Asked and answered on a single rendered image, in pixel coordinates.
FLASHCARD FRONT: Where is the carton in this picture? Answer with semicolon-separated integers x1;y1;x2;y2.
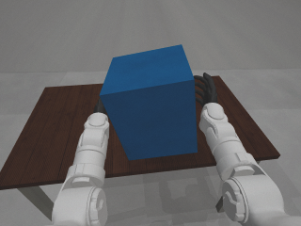
99;44;198;161

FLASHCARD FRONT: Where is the left robot upper arm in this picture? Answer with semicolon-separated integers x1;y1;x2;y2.
44;186;108;226

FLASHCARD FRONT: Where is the robot right hand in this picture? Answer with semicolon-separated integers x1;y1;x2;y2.
194;73;218;108

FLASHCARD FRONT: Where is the right robot upper arm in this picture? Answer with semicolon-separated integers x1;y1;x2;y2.
222;174;301;226

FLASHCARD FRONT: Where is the table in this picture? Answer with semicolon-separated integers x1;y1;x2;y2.
0;75;280;222

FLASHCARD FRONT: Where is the robot left forearm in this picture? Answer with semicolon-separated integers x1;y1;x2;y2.
52;112;110;224

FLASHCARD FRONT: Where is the robot right forearm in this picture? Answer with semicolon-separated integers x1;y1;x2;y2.
198;103;284;209

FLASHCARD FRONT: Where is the robot left hand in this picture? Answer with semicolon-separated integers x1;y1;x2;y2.
93;97;109;118

